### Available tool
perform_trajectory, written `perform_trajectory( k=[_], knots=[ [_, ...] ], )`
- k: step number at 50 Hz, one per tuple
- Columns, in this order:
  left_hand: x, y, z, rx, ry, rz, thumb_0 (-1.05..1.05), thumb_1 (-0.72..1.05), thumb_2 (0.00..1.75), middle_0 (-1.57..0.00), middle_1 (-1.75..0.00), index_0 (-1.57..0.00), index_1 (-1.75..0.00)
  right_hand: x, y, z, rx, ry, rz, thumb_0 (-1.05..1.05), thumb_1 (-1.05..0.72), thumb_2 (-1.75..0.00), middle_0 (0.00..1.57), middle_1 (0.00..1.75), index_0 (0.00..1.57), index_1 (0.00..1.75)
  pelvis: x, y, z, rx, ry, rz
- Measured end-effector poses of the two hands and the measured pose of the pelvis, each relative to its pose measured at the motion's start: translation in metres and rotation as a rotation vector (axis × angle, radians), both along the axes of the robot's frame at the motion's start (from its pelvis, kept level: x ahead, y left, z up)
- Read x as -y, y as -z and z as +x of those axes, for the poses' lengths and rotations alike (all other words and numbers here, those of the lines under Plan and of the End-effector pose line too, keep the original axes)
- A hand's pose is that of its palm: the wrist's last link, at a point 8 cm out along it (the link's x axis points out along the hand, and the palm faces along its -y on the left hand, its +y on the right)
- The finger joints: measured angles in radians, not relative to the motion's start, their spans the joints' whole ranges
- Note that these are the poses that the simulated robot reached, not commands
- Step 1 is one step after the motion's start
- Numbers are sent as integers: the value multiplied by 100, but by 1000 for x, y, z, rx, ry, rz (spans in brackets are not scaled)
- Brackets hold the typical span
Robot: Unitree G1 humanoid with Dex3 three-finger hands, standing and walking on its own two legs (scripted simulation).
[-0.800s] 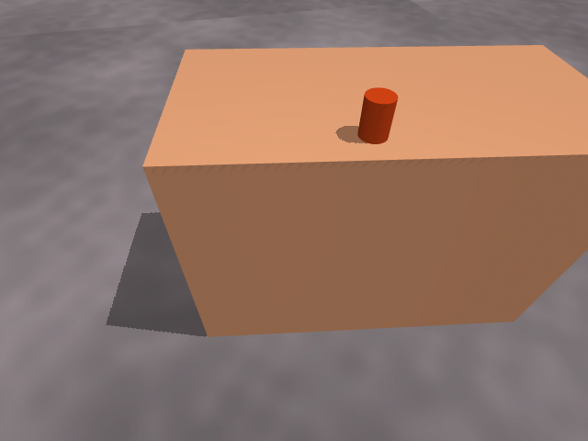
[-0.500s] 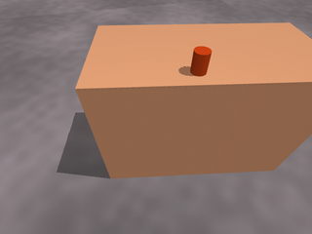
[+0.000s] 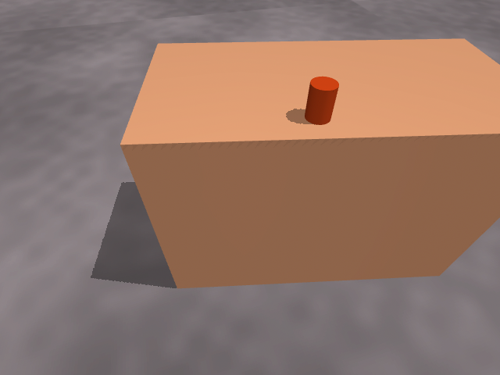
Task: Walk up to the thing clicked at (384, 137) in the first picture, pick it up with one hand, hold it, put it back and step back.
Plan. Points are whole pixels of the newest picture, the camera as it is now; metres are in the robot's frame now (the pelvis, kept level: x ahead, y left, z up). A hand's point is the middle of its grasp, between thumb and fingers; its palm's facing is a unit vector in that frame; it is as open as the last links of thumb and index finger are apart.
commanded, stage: stand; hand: right
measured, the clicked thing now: (320, 101) +0.73 -0.18 +0.06
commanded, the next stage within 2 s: walk up in 0.32 s
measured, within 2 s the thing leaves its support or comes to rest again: neither
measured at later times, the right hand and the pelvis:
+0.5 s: hand out of the picture +0.09 -0.26 -0.15, palm faces -0.07 +0.93 -0.36, open 7.4 cm; pelvis +0.02 +0.02 +0.00, yaw +1 degrees
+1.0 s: hand (347, 363) +0.19 -0.17 -0.15, palm faces -0.02 +0.94 -0.34, open 7.4 cm; pelvis +0.17 +0.09 -0.01, yaw +1 degrees
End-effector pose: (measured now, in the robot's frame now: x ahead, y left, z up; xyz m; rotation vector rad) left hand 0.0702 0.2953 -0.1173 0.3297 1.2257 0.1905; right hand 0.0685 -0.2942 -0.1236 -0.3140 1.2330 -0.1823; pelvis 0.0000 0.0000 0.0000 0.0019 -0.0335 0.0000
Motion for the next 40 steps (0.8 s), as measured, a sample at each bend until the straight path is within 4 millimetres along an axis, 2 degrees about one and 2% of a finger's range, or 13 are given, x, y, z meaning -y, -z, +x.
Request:
perform_trajectory(
  k=[19, 25, 30, 33, 35, 40],
  knots=[
    [-4, -1, -2, 29, -10, -3, 0, 90, 90, -20, -30, -21, -30, 5, 0, 0, 6, -2, 6, 0, -90, -90, 20, 30, 21, 30, 0, 3, 4, 6, -5, -5],
    [-35, -6, -20, 34, -66, 24, 0, 90, 90, -20, -30, -21, -30, 5, -6, 15, -12, -39, -25, 0, -90, -90, 20, 30, 21, 30, -19, 5, 20, 8, -25, -23],
    [-77, 1, -24, -21, -92, 39, 0, 90, 90, -20, -30, -21, -30, -12, -13, 43, -11, -65, -54, 0, -90, -90, 20, 30, 20, 30, -45, 11, 45, 16, -46, -37],
    [-105, 17, -12, -49, -85, 45, 0, 90, 90, -20, -30, -21, -30, -28, -10, 62, 17, -65, -82, 0, -90, -90, 20, 30, 20, 30, -66, 25, 64, 23, -48, -24],
    [-117, 25, 3, -67, -74, 47, 0, 90, 90, -20, -30, -21, -30, -39, -9, 69, 48, -50, -93, 0, -90, -90, 20, 30, 20, 30, -77, 30, 74, 27, -38, -11],
    [-125, 20, 54, -31, -24, 23, 0, 91, 90, -20, -30, -20, -30, -66, -16, 77, 49, -14, -67, 0, -90, -90, 20, 30, 21, 30, -90, 20, 102, 27, -26, -2]
  ],
)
